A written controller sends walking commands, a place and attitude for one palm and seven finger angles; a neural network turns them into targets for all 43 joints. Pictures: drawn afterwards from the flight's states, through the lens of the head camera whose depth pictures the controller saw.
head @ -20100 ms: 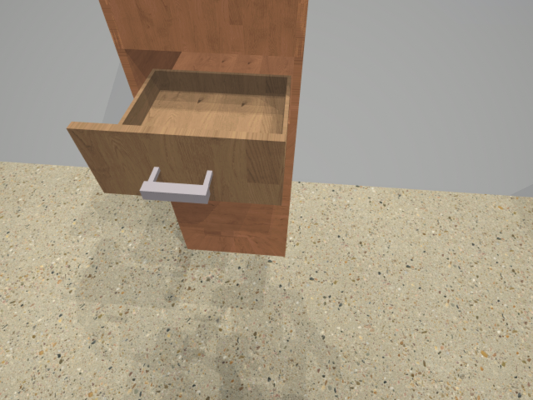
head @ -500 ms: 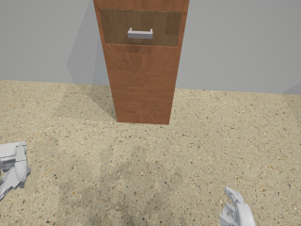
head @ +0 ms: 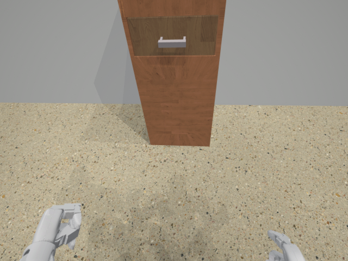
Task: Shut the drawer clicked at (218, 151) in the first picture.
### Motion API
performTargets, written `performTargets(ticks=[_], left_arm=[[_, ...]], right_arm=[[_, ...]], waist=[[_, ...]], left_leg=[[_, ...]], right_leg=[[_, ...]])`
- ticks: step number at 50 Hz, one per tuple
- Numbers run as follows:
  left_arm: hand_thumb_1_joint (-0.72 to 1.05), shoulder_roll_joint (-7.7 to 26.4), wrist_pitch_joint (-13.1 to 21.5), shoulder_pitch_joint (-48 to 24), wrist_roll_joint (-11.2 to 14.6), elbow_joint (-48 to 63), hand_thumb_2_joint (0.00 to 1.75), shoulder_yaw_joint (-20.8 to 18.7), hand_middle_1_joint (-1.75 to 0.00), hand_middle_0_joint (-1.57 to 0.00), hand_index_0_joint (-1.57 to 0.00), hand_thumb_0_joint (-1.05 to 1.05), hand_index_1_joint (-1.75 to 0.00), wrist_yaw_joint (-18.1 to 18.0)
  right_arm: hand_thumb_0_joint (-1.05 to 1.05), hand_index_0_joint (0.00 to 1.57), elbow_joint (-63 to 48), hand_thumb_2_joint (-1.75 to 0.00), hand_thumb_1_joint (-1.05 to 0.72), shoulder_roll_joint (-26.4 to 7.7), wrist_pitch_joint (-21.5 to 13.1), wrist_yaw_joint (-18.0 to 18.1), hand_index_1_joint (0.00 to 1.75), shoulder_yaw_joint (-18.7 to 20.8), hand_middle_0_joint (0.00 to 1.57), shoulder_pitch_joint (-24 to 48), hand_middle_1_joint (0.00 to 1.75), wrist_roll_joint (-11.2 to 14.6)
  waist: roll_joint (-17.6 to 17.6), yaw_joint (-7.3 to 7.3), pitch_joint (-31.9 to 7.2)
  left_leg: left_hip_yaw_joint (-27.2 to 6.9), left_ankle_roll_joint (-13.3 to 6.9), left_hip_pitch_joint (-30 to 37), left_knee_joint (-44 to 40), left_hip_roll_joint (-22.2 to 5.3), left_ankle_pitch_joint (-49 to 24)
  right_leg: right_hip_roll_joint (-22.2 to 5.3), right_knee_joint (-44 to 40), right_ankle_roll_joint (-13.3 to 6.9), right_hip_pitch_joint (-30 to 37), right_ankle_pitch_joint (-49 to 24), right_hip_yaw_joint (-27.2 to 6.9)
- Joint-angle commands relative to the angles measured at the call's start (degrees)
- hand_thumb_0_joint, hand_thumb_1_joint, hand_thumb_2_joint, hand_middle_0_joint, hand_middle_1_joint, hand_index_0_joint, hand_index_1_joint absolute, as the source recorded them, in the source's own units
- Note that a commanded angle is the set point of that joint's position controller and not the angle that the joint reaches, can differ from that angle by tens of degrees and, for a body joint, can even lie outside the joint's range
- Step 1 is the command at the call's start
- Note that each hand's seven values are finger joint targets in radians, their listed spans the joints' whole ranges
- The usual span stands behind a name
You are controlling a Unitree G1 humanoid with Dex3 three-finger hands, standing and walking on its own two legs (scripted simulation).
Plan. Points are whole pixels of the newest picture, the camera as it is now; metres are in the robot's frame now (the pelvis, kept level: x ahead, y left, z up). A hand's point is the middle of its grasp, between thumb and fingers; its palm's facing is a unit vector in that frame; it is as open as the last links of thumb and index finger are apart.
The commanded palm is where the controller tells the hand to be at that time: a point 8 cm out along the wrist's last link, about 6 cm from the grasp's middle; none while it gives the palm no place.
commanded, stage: let the arm hang, fingers relaxed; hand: left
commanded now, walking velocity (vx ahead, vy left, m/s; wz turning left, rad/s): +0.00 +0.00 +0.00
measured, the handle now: (172, 41) +0.97 +0.07 +0.04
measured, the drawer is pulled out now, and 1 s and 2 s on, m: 0.00 0.00 0.00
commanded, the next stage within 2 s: look to check the result in 0.96 s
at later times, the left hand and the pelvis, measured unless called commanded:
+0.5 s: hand out of the picture -0.02 +0.20 -0.16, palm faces +0.01 -0.96 -0.29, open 6.0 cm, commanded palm none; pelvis +0.00 -0.02 +0.01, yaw +0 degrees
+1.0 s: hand out of the picture +0.05 +0.16 -0.16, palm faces +0.01 -0.98 -0.21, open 7.4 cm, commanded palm none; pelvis +0.01 -0.02 +0.01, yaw +0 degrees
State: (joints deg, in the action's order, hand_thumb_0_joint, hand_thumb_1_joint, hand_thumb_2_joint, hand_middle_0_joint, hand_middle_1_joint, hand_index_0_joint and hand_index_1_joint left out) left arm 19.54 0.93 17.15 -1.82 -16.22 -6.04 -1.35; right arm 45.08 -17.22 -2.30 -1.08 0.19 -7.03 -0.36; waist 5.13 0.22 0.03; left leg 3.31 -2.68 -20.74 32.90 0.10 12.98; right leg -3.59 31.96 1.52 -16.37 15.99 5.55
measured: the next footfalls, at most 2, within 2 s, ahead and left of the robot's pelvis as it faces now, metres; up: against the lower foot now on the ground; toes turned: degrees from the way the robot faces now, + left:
none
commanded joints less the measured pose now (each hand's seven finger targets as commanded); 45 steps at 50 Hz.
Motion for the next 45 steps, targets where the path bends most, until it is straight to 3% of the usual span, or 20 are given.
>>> performTargets(ticks=[1, 4, 11, 14, 15, 17, 23, 36, 45], left_arm=[[0.90, 5.0, -0.8, -1.8, 0.1, -14.3, 0.90, 2.0, -1.25, -1.08, -1.08, 0.00, -1.25, 0.9], [0.90, 3.9, -1.2, -3.0, 0.5, -25.1, 0.90, 3.6, -1.12, -0.96, -0.96, 0.00, -1.12, 0.6], [0.90, 1.7, -0.7, -1.4, 0.8, -39.5, 0.90, 3.4, -0.82, -0.68, -0.68, 0.00, -0.82, 0.4], [0.90, 2.0, -0.6, -1.6, 1.2, -42.8, 0.90, 3.8, -0.69, -0.56, -0.56, 0.00, -0.69, 0.5], [0.90, 2.4, -0.5, -1.7, 1.1, -43.5, 0.90, 3.9, -0.65, -0.52, -0.52, 0.00, -0.65, 0.5], [0.90, 2.0, -0.5, -1.9, 1.3, -45.1, 0.90, 4.1, -0.56, -0.44, -0.44, 0.00, -0.56, 0.4], [0.90, 1.5, -0.7, -1.8, 1.3, -47.4, 0.90, 4.0, -0.30, -0.20, -0.20, 0.00, -0.30, 0.2], [0.90, -0.5, -0.5, -3.1, 1.2, -47.6, 0.90, 3.9, -0.30, -0.20, -0.20, 0.00, -0.30, -0.2], [0.90, -0.5, -0.2, -4.0, 1.2, -47.3, 0.90, 3.6, -0.30, -0.20, -0.20, 0.00, -0.30, -0.2]], right_arm=[[0.00, 0.20, -1.7, -0.90, -0.90, -7.6, 0.8, 0.5, 0.30, 2.4, 0.20, -1.2, 0.30, -0.9], [0.00, 0.20, 2.4, -0.90, -0.90, -5.6, 1.8, 0.8, 0.30, 1.4, 0.20, -1.4, 0.30, -1.1], [0.00, 0.20, 10.1, -0.90, -0.90, -3.2, 2.5, 2.0, 0.30, 1.6, 0.20, -5.2, 0.30, -0.9], [0.00, 0.20, 12.7, -0.90, -0.90, -2.8, 2.7, 2.2, 0.30, 1.8, 0.20, -7.1, 0.30, -0.7], [0.00, 0.20, 13.3, -0.90, -0.90, -3.0, 2.8, 2.2, 0.30, 2.0, 0.20, -7.8, 0.30, -0.5], [0.00, 0.20, 14.8, -0.90, -0.90, -2.5, 2.7, 2.3, 0.30, 1.9, 0.20, -9.1, 0.30, -0.5], [0.00, 0.20, 17.1, -0.90, -0.90, -1.6, 2.7, 2.5, 0.30, 2.0, 0.20, -10.4, 0.30, -0.6], [0.00, 0.20, 18.6, -0.90, -0.90, 0.8, 2.3, 2.5, 0.30, 1.6, 0.20, -8.9, 0.30, -0.7], [0.00, 0.20, 18.3, -0.90, -0.90, -0.3, 2.0, 2.8, 0.30, 1.8, 0.20, -7.6, 0.30, -0.6]], waist=[[-11.8, -0.73, -2.1], [-2.8, -0.28, -1.6], [2.3, -0.26, -0.9], [0.0, -0.47, 0.6], [-2.6, -0.45, 1.0], [-4.4, -0.73, 1.4], [-5.3, -0.63, 3.0], [-5.0, -0.42, 3.9], [-3.8, -0.42, 3.1]], left_leg=[[-8.1, -0.1, 3.7, -6.0, -5.7, -8.1], [-8.4, 0.4, 4.0, -10.3, -6.1, -6.0], [-7.7, 0.8, 6.2, -12.8, -5.9, 1.2], [-7.5, 0.9, 6.7, -13.2, -5.8, 1.9], [-7.4, 0.9, 7.1, -12.9, -5.9, 0.9], [-6.9, 1.0, 7.9, -12.7, -5.9, -0.4], [-7.2, 0.8, 7.6, -13.9, -6.1, 0.5], [-6.1, 1.4, 8.1, -14.1, -6.1, -5.7], [-6.2, 1.6, 9.6, -14.2, -6.4, -8.1]], right_leg=[[-4.5, -6.5, -5.0, 0.9, -2.3, -6.4], [-3.2, -7.2, -3.8, 3.5, -0.7, -6.3], [-3.4, -12.8, -4.5, 5.2, 1.6, -6.1], [-3.6, -14.1, -4.7, 4.4, 2.5, -5.9], [-3.6, -14.5, -4.7, 4.3, 2.5, -5.6], [-3.9, -14.9, -4.7, 3.9, 2.9, -5.2], [-3.7, -14.7, -4.6, 3.5, 4.0, -4.8], [-3.9, -14.4, -3.8, 5.1, -1.3, -4.7], [-3.8, -14.7, -3.7, 6.1, -4.6, -4.7]])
